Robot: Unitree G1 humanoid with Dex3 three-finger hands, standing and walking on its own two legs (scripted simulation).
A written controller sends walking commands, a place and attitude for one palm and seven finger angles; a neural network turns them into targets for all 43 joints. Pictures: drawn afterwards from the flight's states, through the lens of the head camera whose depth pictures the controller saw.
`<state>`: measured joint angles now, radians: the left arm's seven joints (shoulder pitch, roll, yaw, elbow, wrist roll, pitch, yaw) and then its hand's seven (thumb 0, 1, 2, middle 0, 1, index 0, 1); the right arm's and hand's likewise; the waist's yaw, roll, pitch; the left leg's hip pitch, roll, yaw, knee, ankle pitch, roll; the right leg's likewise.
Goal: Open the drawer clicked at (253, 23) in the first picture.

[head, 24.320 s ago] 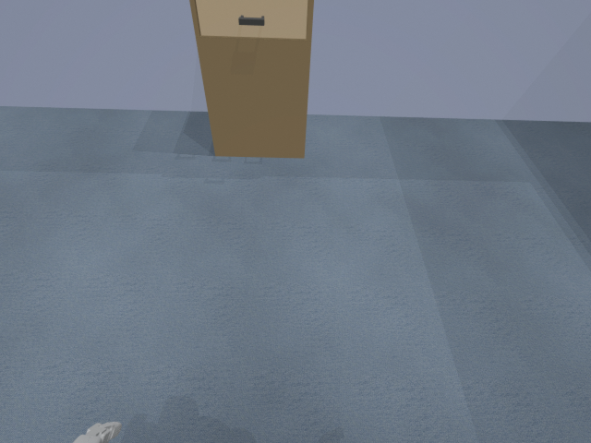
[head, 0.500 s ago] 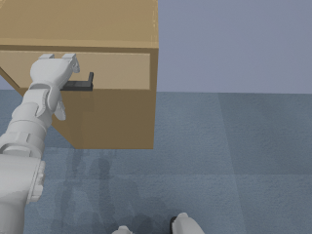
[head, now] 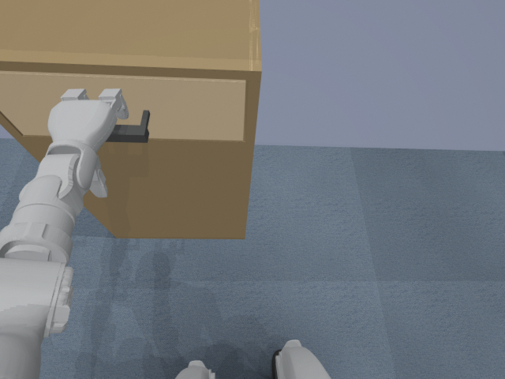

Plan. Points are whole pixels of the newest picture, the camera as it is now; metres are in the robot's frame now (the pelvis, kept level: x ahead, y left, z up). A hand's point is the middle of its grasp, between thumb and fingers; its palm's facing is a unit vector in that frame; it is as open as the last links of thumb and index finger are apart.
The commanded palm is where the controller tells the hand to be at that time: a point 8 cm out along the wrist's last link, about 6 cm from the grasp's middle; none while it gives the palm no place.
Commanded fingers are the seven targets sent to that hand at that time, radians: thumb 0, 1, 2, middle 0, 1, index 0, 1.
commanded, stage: lower the fingers behind the handle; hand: left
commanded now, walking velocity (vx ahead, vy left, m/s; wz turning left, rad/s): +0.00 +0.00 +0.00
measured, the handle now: (120, 124) +0.55 +0.22 +0.00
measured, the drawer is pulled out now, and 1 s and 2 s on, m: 0.00 0.00 0.00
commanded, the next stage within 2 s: lift the fingers back up to retry in 1.04 s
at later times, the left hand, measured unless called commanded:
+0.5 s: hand (106, 150) +0.49 +0.23 +0.01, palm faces -0.06 +0.03 -1.00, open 13.8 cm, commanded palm +0.47 +0.22 +0.04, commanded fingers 0.00 -0.50 0.30 -0.30 -1.20 -0.30 -1.20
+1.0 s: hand (108, 150) +0.49 +0.22 +0.01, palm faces -0.07 +0.05 -1.00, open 13.8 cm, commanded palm +0.47 +0.23 +0.03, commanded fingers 0.00 -0.50 0.30 -0.30 -1.20 -0.30 -1.20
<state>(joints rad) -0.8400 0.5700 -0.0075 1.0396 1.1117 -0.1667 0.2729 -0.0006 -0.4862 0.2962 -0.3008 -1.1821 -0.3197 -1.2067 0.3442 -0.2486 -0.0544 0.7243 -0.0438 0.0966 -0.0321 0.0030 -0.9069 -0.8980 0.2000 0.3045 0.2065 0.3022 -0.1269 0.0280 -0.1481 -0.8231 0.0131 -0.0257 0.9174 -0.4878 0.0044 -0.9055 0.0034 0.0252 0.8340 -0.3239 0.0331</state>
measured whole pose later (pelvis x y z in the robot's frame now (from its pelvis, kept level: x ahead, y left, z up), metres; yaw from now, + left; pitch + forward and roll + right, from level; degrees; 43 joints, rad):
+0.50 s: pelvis -0.02 +0.00 -0.02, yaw +0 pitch +24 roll -1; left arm -0.90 0.57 -0.03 1.11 1.13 -0.10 0.32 0.00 -0.49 0.30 -0.22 -1.19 -0.32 -1.20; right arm 0.34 -0.26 -0.04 0.71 -0.04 0.10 -0.03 0.00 -0.91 -0.90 0.20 0.30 0.21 0.30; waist -0.14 0.03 -0.15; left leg -0.92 0.01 -0.01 1.00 -0.50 0.00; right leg -1.01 0.00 0.04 0.93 -0.33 0.03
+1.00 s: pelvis -0.04 -0.01 -0.03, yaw +0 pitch +25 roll +0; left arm -1.00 0.64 -0.03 1.12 1.12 -0.09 0.25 0.00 -0.49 0.30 -0.19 -1.23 -0.32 -1.20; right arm 0.33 -0.27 -0.01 0.69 -0.02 0.07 -0.05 0.00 -0.91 -0.90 0.20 0.30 0.21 0.30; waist -0.17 0.03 -0.14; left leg -1.05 0.00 -0.02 1.10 -0.50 -0.01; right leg -1.14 0.00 0.03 1.02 -0.33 0.03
